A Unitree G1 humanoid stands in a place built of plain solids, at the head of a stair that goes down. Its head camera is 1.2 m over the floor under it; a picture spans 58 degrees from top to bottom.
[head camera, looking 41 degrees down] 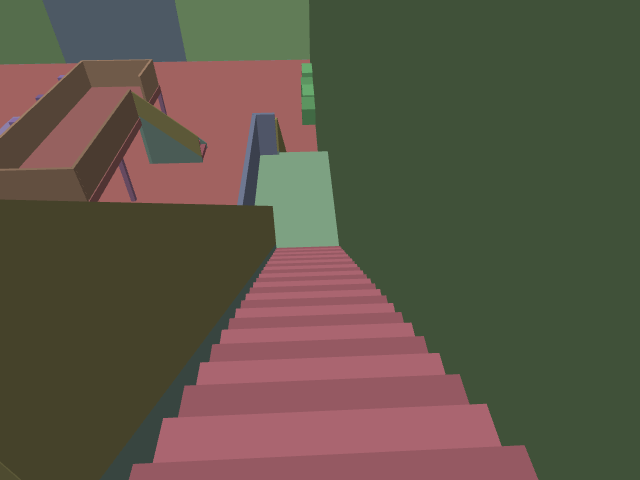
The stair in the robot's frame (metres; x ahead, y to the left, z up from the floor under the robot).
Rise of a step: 0.17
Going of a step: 0.23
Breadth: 1.21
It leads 3 degrees to the left of straight ahead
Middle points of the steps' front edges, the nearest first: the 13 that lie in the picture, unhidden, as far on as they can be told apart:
0.57 -0.04 -0.17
0.80 -0.03 -0.34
1.03 -0.02 -0.51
1.26 0.00 -0.68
1.49 0.01 -0.85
1.72 0.02 -1.02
1.95 0.03 -1.19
2.18 0.04 -1.36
2.41 0.05 -1.54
2.64 0.06 -1.71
2.87 0.07 -1.88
3.10 0.08 -2.05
3.33 0.09 -2.22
